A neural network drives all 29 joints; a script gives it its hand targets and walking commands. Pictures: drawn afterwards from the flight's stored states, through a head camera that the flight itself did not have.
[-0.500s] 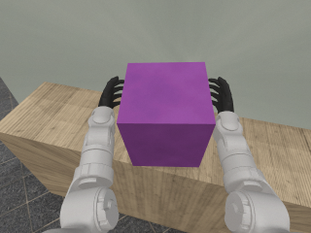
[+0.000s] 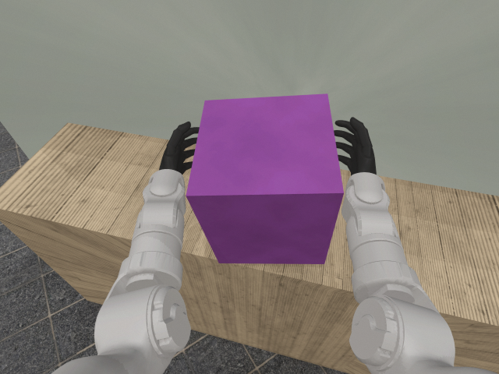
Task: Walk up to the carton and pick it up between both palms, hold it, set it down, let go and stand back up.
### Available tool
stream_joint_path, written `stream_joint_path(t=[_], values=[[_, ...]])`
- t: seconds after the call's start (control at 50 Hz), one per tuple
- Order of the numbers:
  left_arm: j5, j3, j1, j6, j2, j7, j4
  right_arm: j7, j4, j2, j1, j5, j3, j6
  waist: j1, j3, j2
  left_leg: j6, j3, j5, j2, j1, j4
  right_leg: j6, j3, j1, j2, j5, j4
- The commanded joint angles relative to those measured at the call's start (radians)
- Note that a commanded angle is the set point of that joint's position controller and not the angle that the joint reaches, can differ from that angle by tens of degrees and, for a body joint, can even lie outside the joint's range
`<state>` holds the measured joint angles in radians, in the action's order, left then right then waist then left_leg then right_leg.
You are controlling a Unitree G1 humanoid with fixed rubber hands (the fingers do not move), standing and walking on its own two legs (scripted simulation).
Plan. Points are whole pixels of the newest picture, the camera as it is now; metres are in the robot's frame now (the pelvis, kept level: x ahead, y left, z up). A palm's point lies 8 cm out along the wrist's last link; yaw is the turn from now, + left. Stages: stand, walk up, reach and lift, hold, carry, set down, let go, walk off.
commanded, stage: set down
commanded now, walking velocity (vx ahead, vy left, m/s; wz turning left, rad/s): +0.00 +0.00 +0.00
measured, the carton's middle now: (268, 186) +0.44 -0.04 +0.04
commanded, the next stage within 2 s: none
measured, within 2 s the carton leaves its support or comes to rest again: neither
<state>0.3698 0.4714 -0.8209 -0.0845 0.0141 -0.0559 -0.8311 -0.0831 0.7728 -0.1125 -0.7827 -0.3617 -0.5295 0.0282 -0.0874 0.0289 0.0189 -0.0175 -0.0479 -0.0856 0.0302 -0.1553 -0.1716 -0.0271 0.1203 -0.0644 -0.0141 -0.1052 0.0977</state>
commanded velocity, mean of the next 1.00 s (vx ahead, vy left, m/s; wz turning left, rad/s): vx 0.00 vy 0.00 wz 0.00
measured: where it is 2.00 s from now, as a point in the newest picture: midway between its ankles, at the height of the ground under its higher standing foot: outside the picture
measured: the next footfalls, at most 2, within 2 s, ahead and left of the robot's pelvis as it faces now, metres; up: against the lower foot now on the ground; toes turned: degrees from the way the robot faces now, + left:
none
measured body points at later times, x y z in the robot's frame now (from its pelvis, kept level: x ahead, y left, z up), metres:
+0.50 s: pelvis +0.01 +0.00 +0.00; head +0.06 +0.01 +0.45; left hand +0.47 +0.11 +0.09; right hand +0.43 -0.19 +0.10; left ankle +0.00 +0.11 -0.75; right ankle -0.04 -0.09 -0.75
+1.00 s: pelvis +0.01 +0.01 +0.00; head +0.09 +0.01 +0.44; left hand +0.48 +0.11 +0.07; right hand +0.43 -0.19 +0.08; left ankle +0.00 +0.11 -0.75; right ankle -0.04 -0.09 -0.75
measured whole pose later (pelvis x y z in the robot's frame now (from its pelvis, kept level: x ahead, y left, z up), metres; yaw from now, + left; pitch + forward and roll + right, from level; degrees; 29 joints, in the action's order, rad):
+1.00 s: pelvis +0.01 +0.01 +0.00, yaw -1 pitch +13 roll -1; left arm 0.43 0.53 -0.87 0.01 0.03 -0.05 -0.94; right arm -0.04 0.73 -0.16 -0.78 -0.52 -0.67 0.06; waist -0.09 0.08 -0.01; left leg -0.02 -0.04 -0.08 0.02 -0.30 -0.16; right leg -0.01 0.10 -0.22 -0.02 -0.08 0.10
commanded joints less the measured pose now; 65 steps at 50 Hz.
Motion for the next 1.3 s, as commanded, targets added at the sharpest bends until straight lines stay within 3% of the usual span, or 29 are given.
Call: stream_joint_path(t=[0.0,0.56,0.9,1.28], values=[[-0.018,-0.191,-0.559,0.07,0.349,-0.102,0.075,0.114,-0.061,-0.344,-0.489,-0.024,0.231,0.036,-0.005,0.466,-0.038,0.019,-0.014,0.21,-0.022,0.086,-0.013,0.07,-0.008,0.247,0.004,0.562,0.121],[0.013,-0.127,-0.608,0.119,0.342,-0.092,-0.028,0.138,-0.069,-0.391,-0.502,-0.138,0.124,0.02,-0.014,0.561,-0.054,0.015,-0.013,0.279,-0.03,0.071,-0.03,0.074,-0.011,0.164,0.005,0.649,0.145],[0.048,-0.132,-0.576,0.156,0.396,-0.075,-0.043,0.139,-0.055,-0.428,-0.478,-0.16,0.139,0.092,-0.005,0.605,-0.06,0.024,-0.007,0.38,-0.034,0.076,-0.054,0.063,-0.018,0.142,0.0,0.685,0.142],[0.091,-0.049,-0.495,0.151,0.335,-0.092,-0.069,0.15,-0.09,-0.385,-0.413,-0.191,0.077,0.059,0.011,0.492,-0.033,0.011,-0.01,0.253,-0.036,0.056,-0.019,0.079,-0.009,0.108,0.006,0.585,0.126]])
